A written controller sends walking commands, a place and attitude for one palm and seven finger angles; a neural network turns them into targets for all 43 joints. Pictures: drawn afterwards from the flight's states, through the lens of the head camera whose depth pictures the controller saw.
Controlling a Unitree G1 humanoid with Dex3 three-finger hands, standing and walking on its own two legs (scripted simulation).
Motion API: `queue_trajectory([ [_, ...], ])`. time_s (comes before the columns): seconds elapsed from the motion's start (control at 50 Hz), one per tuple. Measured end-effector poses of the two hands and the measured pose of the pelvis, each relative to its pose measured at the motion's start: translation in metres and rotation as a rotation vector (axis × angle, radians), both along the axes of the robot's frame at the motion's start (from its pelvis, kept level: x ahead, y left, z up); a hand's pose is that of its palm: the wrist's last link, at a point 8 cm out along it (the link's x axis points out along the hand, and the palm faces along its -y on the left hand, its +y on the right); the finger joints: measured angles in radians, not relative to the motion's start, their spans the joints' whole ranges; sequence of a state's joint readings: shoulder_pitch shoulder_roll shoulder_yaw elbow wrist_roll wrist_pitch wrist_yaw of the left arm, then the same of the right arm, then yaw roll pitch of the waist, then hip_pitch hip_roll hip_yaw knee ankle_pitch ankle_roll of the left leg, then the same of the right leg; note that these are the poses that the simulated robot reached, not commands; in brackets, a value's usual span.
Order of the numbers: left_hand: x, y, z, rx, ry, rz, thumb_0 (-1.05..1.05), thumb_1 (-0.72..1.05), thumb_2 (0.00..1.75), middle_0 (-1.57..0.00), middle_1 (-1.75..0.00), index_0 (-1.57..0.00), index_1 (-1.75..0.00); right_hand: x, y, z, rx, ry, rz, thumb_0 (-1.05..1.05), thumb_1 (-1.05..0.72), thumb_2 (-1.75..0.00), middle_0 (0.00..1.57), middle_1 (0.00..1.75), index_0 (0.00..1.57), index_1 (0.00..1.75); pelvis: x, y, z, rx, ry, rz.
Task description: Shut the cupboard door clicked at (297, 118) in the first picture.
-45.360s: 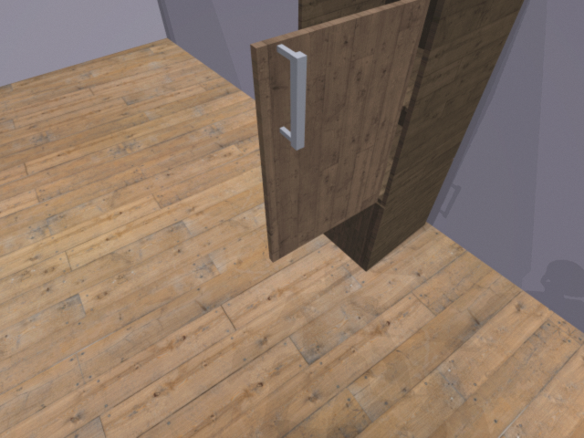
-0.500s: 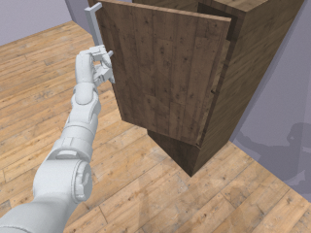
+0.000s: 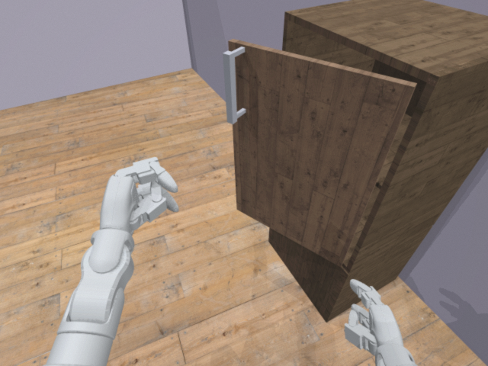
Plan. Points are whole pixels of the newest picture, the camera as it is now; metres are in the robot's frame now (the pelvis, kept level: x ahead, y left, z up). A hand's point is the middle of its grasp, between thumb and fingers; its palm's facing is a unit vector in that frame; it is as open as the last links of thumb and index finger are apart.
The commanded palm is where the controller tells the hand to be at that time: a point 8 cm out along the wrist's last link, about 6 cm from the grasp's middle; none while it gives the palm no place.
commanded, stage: draw the hand back to the body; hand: left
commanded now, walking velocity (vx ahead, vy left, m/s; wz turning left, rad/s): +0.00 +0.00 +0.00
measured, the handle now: (235, 86) +0.68 +0.08 +0.15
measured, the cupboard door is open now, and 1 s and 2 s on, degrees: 26 26 26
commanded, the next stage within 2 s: step back with the hand held close in 0.86 s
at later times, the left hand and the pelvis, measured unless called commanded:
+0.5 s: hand (43, 259) +0.20 +0.28 +0.15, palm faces +0.45 -0.78 -0.43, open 6.2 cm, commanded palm +0.15 +0.31 +0.17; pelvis +0.02 +0.01 +0.00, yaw +0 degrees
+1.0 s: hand (35, 255) +0.20 +0.28 +0.17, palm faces +0.49 -0.77 -0.41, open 7.4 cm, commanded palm +0.15 +0.31 +0.17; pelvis +0.01 +0.01 +0.00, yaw +0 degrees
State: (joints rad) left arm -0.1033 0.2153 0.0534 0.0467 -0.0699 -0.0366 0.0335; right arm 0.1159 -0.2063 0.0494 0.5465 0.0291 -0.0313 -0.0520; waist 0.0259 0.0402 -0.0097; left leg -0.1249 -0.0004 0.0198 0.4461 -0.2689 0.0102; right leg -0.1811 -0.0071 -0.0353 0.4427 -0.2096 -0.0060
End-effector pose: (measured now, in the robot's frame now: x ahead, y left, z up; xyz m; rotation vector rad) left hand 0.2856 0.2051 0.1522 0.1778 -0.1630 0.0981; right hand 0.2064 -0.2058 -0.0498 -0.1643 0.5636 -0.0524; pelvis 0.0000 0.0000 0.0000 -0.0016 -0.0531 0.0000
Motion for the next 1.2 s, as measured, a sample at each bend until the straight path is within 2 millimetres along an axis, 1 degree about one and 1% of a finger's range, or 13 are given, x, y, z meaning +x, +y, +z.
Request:
queue_trajectory([
  [0.06,-0.021,0.018,0.000,0.045,-0.001,0.066,0.01,0.89,0.90,-1.01,-1.18,-1.01,-1.18,-0.005,0.007,-0.010,-0.006,0.053,0.030,0.01,-0.90,-0.90,0.20,0.30,0.20,0.30,0.001,0.001,0.001,-0.004,-0.010,0.009],
  [0.12,-0.038,0.033,0.012,0.094,-0.033,0.124,0.02,0.89,0.90,-0.93,-1.09,-0.93,-1.10,-0.015,0.011,-0.024,-0.004,0.111,0.046,0.01,-0.90,-0.90,0.20,0.30,0.20,0.30,0.003,0.003,0.002,-0.006,-0.016,0.017],
  [0.2,-0.056,0.045,0.030,0.143,-0.085,0.175,0.02,0.89,0.90,-0.83,-0.98,-0.83,-0.98,-0.027,0.014,-0.040,0.010,0.175,0.040,0.01,-0.90,-0.90,0.20,0.30,0.21,0.30,0.007,0.007,0.002,-0.005,-0.020,0.019],
  [0.26,-0.065,0.053,0.031,0.165,-0.081,0.201,0.01,0.89,0.90,-0.74,-0.89,-0.74,-0.89,-0.035,0.012,-0.047,0.019,0.208,0.018,0.01,-0.90,-0.90,0.20,0.30,0.21,0.30,0.010,0.008,0.003,-0.004,-0.021,0.014],
  [0.4,-0.095,0.084,0.012,0.216,0.026,0.295,0.01,0.89,0.90,-0.55,-0.68,-0.55,-0.68,-0.042,-0.003,-0.045,-0.004,0.218,-0.044,0.01,-0.90,-0.90,0.20,0.30,0.21,0.30,0.014,0.007,0.002,-0.006,-0.016,0.001],
  [0.52,-0.135,0.108,0.025,0.300,0.021,0.408,0.02,0.89,0.90,-0.39,-0.50,-0.39,-0.50,-0.030,-0.014,-0.035,-0.044,0.150,-0.049,0.01,-0.90,-0.90,0.20,0.30,0.20,0.30,0.017,0.009,0.001,-0.011,-0.022,0.008],
  [0.58,-0.148,0.115,0.031,0.310,-0.007,0.460,0.01,0.89,0.90,-0.32,-0.43,-0.32,-0.43,-0.021,-0.013,-0.031,-0.057,0.118,-0.030,0.01,-0.91,-0.90,0.20,0.30,0.20,0.30,0.014,0.010,0.001,-0.011,-0.028,0.017],
  [0.64,-0.149,0.117,0.028,0.279,-0.025,0.489,0.01,0.89,0.90,-0.27,-0.37,-0.27,-0.38,-0.014,-0.008,-0.029,-0.061,0.096,-0.009,0.01,-0.91,-0.90,0.20,0.30,0.20,0.30,0.010,0.011,0.001,-0.008,-0.032,0.024],
  [0.76,-0.135,0.107,0.017,0.227,-0.011,0.442,0.01,0.89,0.90,-0.23,-0.32,-0.23,-0.33,-0.012,0.002,-0.023,-0.046,0.068,0.004,0.01,-0.90,-0.90,0.20,0.30,0.20,0.30,0.006,0.010,0.002,-0.004,-0.027,0.019],
  [0.84,-0.132,0.101,0.021,0.246,-0.024,0.398,0.01,0.89,0.90,-0.22,-0.31,-0.22,-0.31,-0.016,0.005,-0.022,-0.034,0.063,0.000,0.01,-0.90,-0.90,0.20,0.30,0.21,0.30,0.009,0.009,0.002,-0.006,-0.030,0.012],
  [0.92,-0.132,0.102,0.030,0.279,-0.045,0.392,0.01,0.89,0.90,-0.22,-0.31,-0.22,-0.31,-0.022,0.005,-0.026,-0.026,0.080,-0.008,0.01,-0.90,-0.90,0.20,0.30,0.21,0.30,0.010,0.009,0.002,-0.008,-0.034,0.008],
  [1.06,-0.129,0.112,0.029,0.304,-0.022,0.413,0.01,0.89,0.90,-0.21,-0.30,-0.21,-0.31,-0.035,-0.002,-0.037,-0.027,0.149,-0.029,0.01,-0.90,-0.90,0.20,0.30,0.21,0.30,0.008,0.010,0.001,-0.016,0.001,0.011],
  [1.2,-0.126,0.113,0.011,0.326,0.040,0.346,0.01,0.89,0.90,-0.21,-0.30,-0.21,-0.30,-0.050,-0.019,-0.041,-0.086,0.215,-0.101,0.01,-0.90,-0.90,0.20,0.30,0.21,0.30,0.000,0.021,-0.004,-0.019,0.058,0.014],
])
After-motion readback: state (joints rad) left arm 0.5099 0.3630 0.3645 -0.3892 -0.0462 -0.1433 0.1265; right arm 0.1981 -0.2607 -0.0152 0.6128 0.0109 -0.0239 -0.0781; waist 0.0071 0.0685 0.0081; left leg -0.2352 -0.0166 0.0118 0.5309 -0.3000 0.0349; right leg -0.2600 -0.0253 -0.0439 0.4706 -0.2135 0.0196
